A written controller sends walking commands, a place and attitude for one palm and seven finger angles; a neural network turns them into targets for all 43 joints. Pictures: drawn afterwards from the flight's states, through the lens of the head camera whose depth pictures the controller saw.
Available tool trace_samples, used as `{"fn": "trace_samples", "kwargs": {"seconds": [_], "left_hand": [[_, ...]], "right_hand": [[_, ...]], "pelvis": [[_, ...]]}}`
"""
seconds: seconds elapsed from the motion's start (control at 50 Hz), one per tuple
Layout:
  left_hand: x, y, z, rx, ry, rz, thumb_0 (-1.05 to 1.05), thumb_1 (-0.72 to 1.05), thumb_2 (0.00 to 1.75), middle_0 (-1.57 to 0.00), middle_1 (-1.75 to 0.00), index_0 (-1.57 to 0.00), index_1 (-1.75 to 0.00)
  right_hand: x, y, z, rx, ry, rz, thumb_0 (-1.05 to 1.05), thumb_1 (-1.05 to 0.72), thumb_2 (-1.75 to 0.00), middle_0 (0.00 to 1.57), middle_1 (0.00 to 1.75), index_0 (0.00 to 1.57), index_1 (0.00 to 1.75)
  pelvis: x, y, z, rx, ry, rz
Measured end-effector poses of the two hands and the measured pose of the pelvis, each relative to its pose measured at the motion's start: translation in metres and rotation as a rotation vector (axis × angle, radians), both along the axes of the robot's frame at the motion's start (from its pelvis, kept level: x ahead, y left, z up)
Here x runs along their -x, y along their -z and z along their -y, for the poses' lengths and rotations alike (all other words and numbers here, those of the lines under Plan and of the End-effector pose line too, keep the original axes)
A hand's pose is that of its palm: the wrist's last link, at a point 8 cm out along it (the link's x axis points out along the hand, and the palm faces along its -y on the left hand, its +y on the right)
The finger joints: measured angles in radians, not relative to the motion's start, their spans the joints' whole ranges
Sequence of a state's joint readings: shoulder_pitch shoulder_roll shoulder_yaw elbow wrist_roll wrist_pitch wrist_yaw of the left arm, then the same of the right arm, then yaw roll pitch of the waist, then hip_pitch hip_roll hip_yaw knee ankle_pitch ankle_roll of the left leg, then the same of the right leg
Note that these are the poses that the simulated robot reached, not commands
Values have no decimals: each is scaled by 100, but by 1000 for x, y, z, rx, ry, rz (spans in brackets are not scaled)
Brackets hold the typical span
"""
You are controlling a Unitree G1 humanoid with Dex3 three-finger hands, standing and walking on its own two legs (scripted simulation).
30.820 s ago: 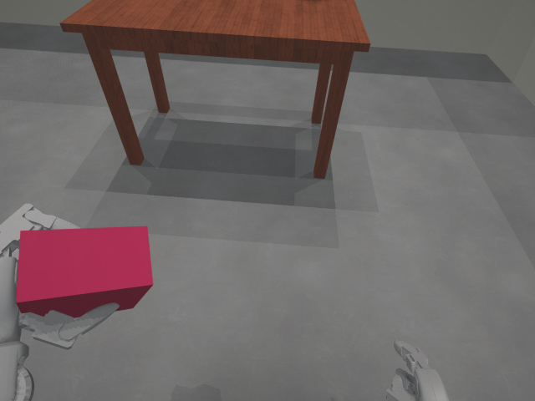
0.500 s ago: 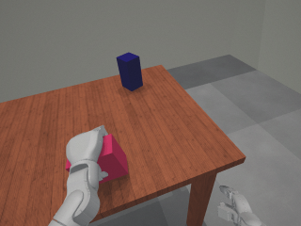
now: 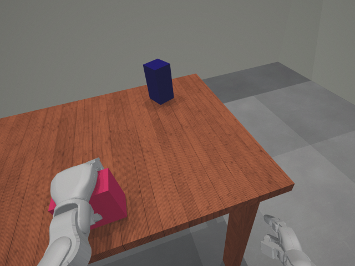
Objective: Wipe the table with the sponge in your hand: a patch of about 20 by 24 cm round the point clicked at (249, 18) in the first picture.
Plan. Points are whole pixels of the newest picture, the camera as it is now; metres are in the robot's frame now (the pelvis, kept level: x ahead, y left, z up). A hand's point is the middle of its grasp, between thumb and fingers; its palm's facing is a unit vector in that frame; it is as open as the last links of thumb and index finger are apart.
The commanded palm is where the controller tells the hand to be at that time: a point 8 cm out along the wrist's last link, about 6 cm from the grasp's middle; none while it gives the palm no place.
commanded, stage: wipe forward along the middle lane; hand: left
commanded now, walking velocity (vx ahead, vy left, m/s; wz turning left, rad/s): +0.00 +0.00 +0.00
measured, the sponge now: (95, 205) +0.23 +0.24 +0.03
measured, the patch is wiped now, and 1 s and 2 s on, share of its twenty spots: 1.00 1.00 1.00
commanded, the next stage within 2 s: slide back across to the first lane in 1.56 s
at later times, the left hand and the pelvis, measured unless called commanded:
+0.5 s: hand (87, 175) +0.29 +0.28 +0.07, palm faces +0.00 -0.07 -1.00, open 10.5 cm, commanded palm +0.26 +0.26 +0.11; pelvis +0.00 +0.00 +0.00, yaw +1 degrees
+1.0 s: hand (90, 159) +0.34 +0.29 +0.07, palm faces -0.05 -0.05 -1.00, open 10.5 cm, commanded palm +0.31 +0.29 +0.11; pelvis +0.01 +0.01 +0.00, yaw +2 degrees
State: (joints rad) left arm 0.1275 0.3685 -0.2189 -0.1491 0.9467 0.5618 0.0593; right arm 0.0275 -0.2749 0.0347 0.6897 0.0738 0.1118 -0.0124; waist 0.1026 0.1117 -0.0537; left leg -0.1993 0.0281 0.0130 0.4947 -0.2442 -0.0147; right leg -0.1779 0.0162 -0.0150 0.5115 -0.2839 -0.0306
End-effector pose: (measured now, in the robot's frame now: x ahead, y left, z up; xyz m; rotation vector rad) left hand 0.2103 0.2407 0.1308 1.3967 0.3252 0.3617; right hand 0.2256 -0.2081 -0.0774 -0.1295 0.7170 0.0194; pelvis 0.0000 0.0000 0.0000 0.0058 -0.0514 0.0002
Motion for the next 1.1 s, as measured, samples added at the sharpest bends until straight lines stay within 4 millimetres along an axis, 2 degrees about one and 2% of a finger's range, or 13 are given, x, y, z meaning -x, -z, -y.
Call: {"fn": "trace_samples", "kwargs": {"seconds": [0.26,0.44,0.76,0.96,1.1], "left_hand": [[-25,4,-16,-45,0,-40,-2,-52,104,-65,-132,-69,-130],[-51,4,-28,-58,-24,-54,-2,-52,104,-66,-131,-69,-130],[-79,5,-36,-76,-16,-73,-1,-52,104,-66,-131,-69,-130],[-106,2,-44,-85,-18,-102,-1,-52,104,-66,-131,-69,-130],[-115,4,-50,-78,-9,-104,-1,-52,104,-67,-131,-70,-130]], "right_hand": [[2,-2,-3,21,17,31,1,-91,-90,20,30,19,30],[4,1,1,46,27,9,1,-91,-90,20,30,20,30],[11,13,5,65,45,-62,1,-91,-90,20,30,20,30],[21,18,6,70,65,-104,1,-91,-90,20,30,20,30],[31,20,14,83,91,-137,1,-91,-90,20,30,20,30]], "pelvis": [[4,-1,-3,1,-10,-20],[2,-1,-4,4,-23,-45],[-4,0,-7,8,-34,-77],[-6,0,-8,11,-35,-99],[-9,-1,-10,14,-30,-108]]}}
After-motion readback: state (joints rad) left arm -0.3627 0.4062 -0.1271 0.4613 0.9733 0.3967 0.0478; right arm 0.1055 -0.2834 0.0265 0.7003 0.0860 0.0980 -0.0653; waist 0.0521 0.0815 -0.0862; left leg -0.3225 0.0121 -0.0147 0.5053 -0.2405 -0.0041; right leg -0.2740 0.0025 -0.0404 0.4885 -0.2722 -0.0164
